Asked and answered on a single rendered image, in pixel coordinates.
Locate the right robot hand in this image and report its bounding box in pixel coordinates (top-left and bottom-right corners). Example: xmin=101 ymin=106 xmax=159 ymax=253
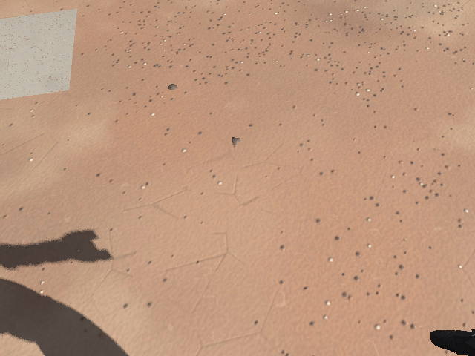
xmin=430 ymin=329 xmax=475 ymax=356

